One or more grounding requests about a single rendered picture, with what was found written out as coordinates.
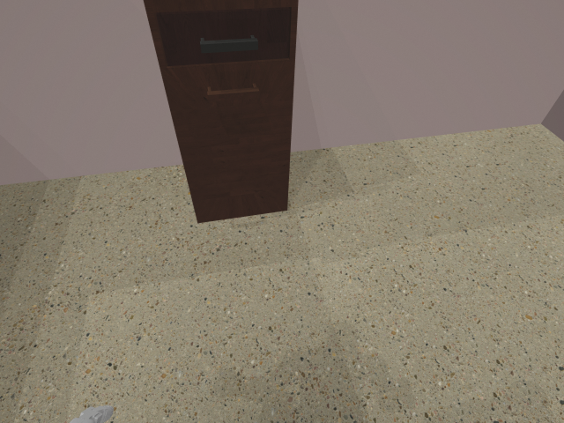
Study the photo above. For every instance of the drawer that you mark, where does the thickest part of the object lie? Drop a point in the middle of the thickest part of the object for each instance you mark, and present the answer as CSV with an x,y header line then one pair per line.
x,y
181,33

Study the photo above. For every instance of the cabinet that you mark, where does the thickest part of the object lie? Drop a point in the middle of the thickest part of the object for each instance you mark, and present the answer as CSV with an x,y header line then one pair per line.
x,y
235,153

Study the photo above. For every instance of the robot left hand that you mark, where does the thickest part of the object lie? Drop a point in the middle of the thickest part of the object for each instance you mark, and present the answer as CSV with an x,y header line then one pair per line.
x,y
95,415

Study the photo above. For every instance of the handle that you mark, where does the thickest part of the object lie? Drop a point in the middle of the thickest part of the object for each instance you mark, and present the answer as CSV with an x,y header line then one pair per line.
x,y
229,45
234,94

